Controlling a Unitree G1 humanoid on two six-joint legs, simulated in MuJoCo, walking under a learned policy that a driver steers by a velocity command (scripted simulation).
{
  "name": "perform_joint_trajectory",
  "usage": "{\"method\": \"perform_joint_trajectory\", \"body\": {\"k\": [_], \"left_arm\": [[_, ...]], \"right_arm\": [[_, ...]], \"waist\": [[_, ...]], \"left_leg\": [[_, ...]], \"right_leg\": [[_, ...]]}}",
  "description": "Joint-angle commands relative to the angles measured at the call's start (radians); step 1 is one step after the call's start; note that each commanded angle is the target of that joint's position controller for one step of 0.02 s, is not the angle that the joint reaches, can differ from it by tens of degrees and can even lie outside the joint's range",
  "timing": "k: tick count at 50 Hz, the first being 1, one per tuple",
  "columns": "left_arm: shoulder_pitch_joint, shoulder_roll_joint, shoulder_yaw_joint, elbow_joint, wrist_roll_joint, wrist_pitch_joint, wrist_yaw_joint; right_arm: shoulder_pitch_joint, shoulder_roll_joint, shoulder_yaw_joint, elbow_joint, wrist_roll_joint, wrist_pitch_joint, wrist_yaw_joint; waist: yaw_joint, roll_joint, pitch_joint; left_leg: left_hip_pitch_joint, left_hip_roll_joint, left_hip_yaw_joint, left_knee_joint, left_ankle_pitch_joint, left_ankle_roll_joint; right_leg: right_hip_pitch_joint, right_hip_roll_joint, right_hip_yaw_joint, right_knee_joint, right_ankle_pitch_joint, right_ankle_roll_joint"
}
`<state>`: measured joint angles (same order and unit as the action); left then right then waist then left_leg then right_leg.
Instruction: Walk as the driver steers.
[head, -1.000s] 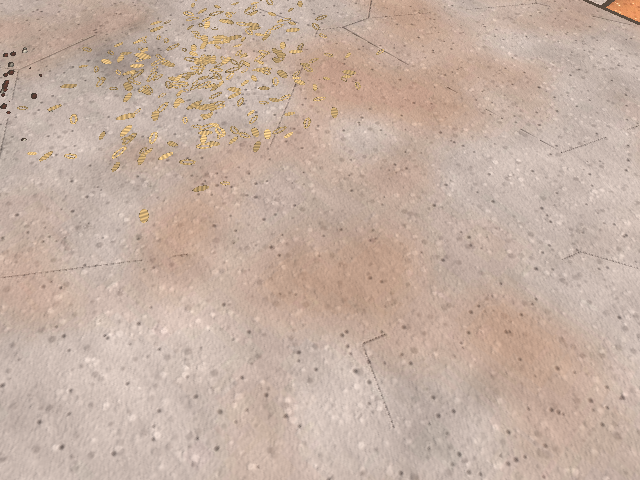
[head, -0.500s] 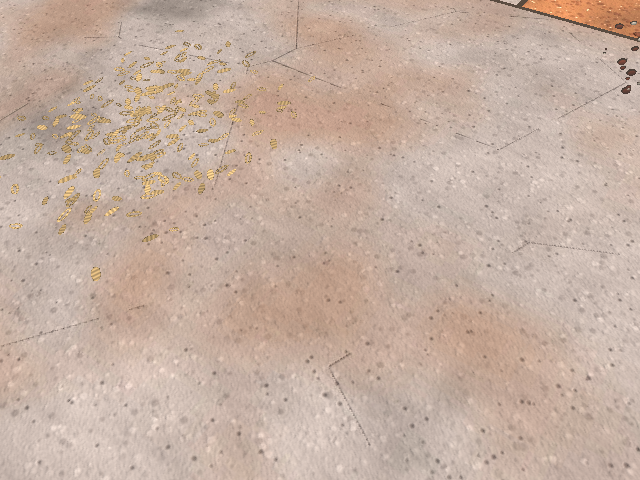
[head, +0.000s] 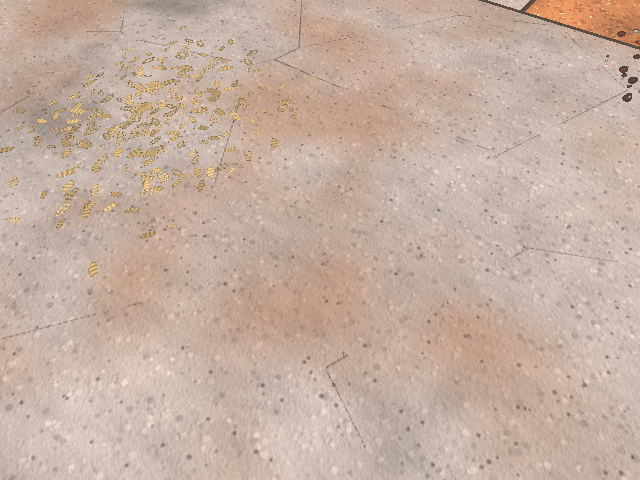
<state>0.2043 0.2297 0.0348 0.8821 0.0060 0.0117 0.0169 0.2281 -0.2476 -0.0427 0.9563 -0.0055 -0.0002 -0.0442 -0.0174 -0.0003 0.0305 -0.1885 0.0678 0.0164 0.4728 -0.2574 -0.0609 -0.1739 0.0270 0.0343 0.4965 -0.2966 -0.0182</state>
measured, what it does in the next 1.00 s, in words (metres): walks ahead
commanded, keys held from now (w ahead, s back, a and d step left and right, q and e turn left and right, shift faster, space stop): no key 0.56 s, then w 0.44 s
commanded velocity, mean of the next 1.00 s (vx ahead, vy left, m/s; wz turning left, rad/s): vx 0.12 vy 0.00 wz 0.00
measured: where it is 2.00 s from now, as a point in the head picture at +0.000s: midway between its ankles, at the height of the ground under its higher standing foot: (304, 406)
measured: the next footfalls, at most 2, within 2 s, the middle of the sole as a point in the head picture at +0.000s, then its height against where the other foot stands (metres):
right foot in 1.28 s outside the picture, level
left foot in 1.82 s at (244, 393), level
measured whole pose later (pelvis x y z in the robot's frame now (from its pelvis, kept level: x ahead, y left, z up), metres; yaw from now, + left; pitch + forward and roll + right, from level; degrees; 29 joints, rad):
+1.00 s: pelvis +0.10 +0.05 +0.01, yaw +1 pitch +1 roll -1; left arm 0.18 0.26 0.06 0.98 -0.03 -0.09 -0.01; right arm 0.48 -0.18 -0.02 1.10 0.00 -0.10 0.01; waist -0.05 -0.03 -0.01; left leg -0.03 -0.01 0.04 0.30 -0.28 0.05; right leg -0.55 -0.06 -0.01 1.05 -0.21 -0.06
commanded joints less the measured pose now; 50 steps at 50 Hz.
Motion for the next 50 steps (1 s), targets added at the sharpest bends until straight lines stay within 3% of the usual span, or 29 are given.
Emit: {"method": "perform_joint_trajectory", "body": {"k": [1,14,28,30,32,34,35,37,39,40,41,42,43,44,46,47,48,50], "left_arm": [[-0.001,0.106,0.022,-0.021,-0.001,-0.011,0.006],[0.023,0.098,0.012,0.081,-0.005,-0.008,0.014],[0.053,0.084,0.001,0.145,-0.008,-0.007,0.017],[0.077,0.093,0.005,0.159,-0.015,-0.002,0.021],[0.092,0.132,0.018,0.15,-0.025,-0.004,0.023],[0.152,0.182,0.036,0.156,-0.032,-0.024,0.018],[0.159,0.193,0.043,0.155,-0.035,-0.035,0.017],[0.101,0.171,0.039,0.131,-0.034,-0.054,0.014],[-0.011,0.156,0.035,0.097,-0.053,-0.054,0.009],[-0.029,0.135,0.031,0.085,-0.048,-0.054,0.007],[-0.039,0.07,0.011,0.073,-0.031,-0.063,0.001],[-0.041,0.043,0.007,0.031,-0.032,-0.082,0.004],[-0.046,0.076,0.015,0.031,-0.054,-0.095,0.003],[-0.045,0.085,0.016,0.034,-0.065,-0.107,-0.006],[-0.041,0.105,0.028,0.054,-0.044,-0.12,-0.013],[-0.056,0.114,0.035,0.054,-0.034,-0.121,-0.019],[-0.06,0.099,0.036,0.056,-0.031,-0.119,-0.026],[-0.106,0.058,0.028,0.04,-0.029,-0.109,-0.035]], "right_arm": [[0.019,-0.113,-0.022,-0.014,0.001,-0.007,-0.005],[0.044,-0.086,-0.013,0.071,0.003,-0.003,-0.011],[0.082,-0.059,-0.001,0.127,0.004,-0.002,-0.013],[0.105,-0.045,0.0,0.142,0.012,0.001,-0.016],[0.075,-0.044,-0.001,0.121,0.016,-0.005,-0.018],[0.041,-0.004,0.008,0.093,0.018,-0.034,-0.005],[0.028,-0.003,0.008,0.081,0.023,-0.051,0.006],[0.036,-0.009,0.005,0.067,0.04,-0.078,0.026],[0.169,-0.011,-0.004,0.117,0.038,-0.096,0.035],[0.252,-0.029,-0.016,0.16,0.024,-0.095,0.036],[0.389,-0.089,-0.035,0.186,0.017,-0.093,0.033],[0.485,-0.207,-0.055,0.188,0.02,-0.101,0.047],[0.407,-0.151,-0.034,0.174,0.004,-0.115,0.048],[0.316,-0.095,-0.019,0.14,0.009,-0.124,0.048],[0.232,-0.07,-0.006,0.107,0.013,-0.124,0.057],[0.241,-0.04,0.004,0.107,0.009,-0.118,0.057],[0.271,-0.024,0.01,0.113,0.005,-0.111,0.054],[0.313,-0.042,0.01,0.116,0.001,-0.1,0.042]], "waist": [[0.0,-0.006,-0.015],[0.004,-0.001,0.004],[0.008,0.001,0.019],[0.013,-0.019,0.008],[0.03,-0.068,0.087],[0.056,-0.182,0.126],[0.059,-0.202,0.143],[0.021,-0.188,0.156],[-0.069,-0.131,0.118],[-0.09,-0.064,0.087],[-0.129,0.143,0.013],[-0.131,0.355,-0.02],[-0.084,0.235,0.042],[-0.051,0.144,0.116],[-0.022,0.086,0.116],[-0.024,0.09,0.104],[-0.027,0.104,0.084],[-0.035,0.099,0.073]], "left_leg": [[0.026,-0.001,0.002,-0.052,0.158,0.01],[0.02,-0.012,0.012,-0.062,0.142,0.016],[0.008,-0.019,0.016,-0.065,0.126,0.021],[-0.009,-0.062,0.063,-0.019,-0.105,0.032],[-0.123,-0.085,0.084,0.072,-0.302,0.055],[-0.238,-0.087,0.082,0.251,-0.226,0.07],[-0.261,-0.053,0.036,0.329,-0.206,0.091],[-0.281,-0.012,-0.012,0.313,-0.264,0.137],[0.002,-0.046,0.045,0.011,-0.106,0.161],[0.154,-0.071,0.035,-0.027,-0.01,0.139],[0.306,0.096,-0.214,-0.142,-0.101,0.171],[0.384,0.31,-0.65,-0.307,-0.226,0.31],[0.307,0.36,-0.748,-0.338,-0.353,0.353],[0.27,0.323,-0.631,-0.334,-0.346,0.322],[0.254,0.229,-0.406,-0.342,-0.126,0.247],[0.25,0.19,-0.31,-0.343,0.017,0.22],[0.255,0.161,-0.243,-0.338,0.135,0.21],[0.256,0.143,-0.171,-0.335,0.292,0.219]], "right_leg": [[-0.036,-0.054,0.047,-0.096,0.227,-0.021],[-0.037,-0.043,0.029,-0.105,0.211,-0.014],[-0.046,-0.037,0.018,-0.113,0.19,-0.01],[-0.053,-0.022,0.015,-0.128,-0.121,-0.032],[-0.123,-0.08,0.109,-0.19,-0.467,-0.086],[-0.101,-0.234,0.336,-0.301,-0.595,-0.174],[-0.12,-0.299,0.433,-0.339,-0.583,-0.216],[-0.112,-0.327,0.443,-0.332,-0.478,-0.221],[-0.216,-0.221,0.254,-0.239,-0.322,-0.143],[-0.286,-0.144,0.153,-0.113,-0.206,-0.106],[-0.394,-0.045,0.002,0.218,-0.106,-0.043],[-0.582,0.049,-0.045,0.47,-0.248,-0.014],[-0.653,-0.017,0.042,0.65,-0.253,-0.031],[-0.71,-0.071,0.059,0.709,-0.143,-0.053],[-0.693,-0.124,0.031,0.645,0.031,-0.065],[-0.654,-0.138,0.015,0.596,0.08,-0.06],[-0.626,-0.136,-0.009,0.563,0.11,-0.05],[-0.62,-0.126,-0.045,0.485,0.155,-0.025]]}}
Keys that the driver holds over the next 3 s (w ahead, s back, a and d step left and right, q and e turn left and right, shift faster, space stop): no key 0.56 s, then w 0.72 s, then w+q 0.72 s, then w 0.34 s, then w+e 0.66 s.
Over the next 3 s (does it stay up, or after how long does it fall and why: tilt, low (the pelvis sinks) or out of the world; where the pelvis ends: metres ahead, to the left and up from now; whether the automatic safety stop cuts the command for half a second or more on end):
stays up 1.19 0.30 0.00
